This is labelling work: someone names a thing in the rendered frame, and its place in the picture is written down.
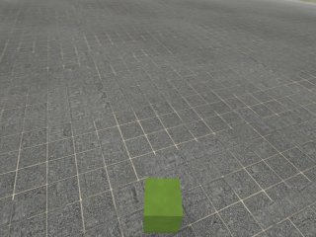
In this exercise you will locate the carton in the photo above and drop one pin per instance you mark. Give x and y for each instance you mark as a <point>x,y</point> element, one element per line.
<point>163,209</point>

